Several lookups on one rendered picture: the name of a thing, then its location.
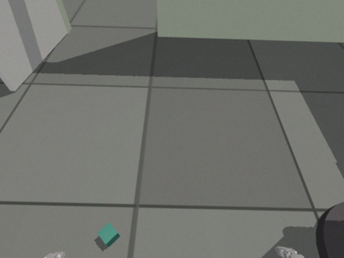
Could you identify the right robot hand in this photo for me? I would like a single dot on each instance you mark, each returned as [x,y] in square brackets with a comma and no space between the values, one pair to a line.
[287,252]

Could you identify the cube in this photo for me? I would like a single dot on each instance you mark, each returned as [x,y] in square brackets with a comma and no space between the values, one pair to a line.
[108,234]

